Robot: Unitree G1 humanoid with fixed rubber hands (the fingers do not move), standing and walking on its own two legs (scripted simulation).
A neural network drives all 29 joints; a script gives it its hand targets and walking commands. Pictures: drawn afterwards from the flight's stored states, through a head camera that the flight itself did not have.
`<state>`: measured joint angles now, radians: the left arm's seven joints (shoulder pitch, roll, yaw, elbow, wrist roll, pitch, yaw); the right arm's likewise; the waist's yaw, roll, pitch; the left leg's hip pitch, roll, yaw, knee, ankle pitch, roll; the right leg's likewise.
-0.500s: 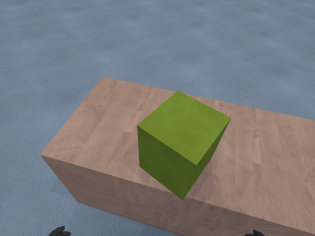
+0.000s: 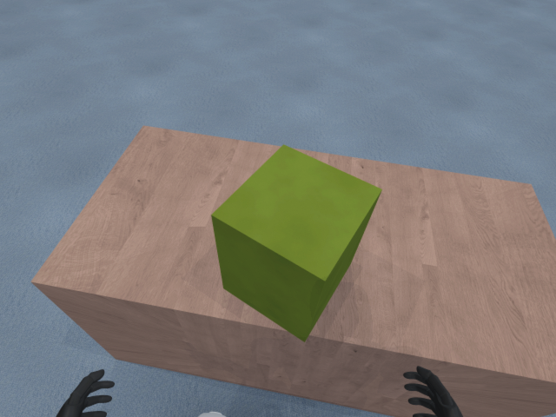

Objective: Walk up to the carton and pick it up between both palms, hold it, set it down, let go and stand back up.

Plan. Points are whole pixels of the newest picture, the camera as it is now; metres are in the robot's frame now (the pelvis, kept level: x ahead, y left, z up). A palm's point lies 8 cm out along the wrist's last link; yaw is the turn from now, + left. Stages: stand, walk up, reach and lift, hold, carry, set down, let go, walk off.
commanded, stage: reach and lift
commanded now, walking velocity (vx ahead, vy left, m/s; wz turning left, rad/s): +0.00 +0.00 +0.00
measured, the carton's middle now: (294, 244) +0.44 +0.00 -0.07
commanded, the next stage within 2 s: none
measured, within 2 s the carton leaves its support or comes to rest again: neither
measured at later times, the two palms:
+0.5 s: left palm (80, 353) +0.21 +0.30 -0.05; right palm (416, 395) +0.19 -0.18 -0.04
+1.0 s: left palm (84, 339) +0.22 +0.30 -0.03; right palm (410, 398) +0.18 -0.16 -0.02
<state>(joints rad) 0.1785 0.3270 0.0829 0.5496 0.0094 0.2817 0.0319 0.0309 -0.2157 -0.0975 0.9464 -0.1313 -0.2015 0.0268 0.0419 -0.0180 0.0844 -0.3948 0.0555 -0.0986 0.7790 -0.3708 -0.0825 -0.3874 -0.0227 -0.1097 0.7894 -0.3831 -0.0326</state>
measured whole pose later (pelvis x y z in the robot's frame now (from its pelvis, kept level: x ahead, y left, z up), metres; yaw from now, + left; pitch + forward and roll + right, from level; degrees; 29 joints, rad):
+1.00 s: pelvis +0.04 +0.08 +0.03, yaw -6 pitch -8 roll -2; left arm 0.21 0.28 -0.01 0.51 -0.10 -0.03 -0.10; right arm 0.18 -0.09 -0.09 0.76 0.06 -0.38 -0.10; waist 0.05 -0.02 0.10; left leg -0.04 0.04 0.06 0.49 -0.32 0.01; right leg -0.03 -0.04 0.03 0.37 -0.21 0.04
